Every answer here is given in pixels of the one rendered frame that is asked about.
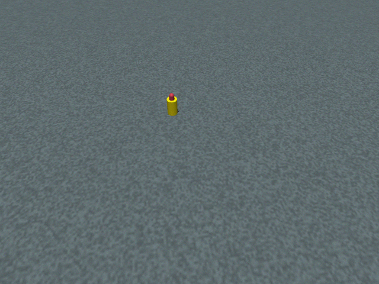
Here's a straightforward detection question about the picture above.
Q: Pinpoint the bottle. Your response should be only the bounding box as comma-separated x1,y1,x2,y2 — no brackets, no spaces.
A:
166,93,178,116

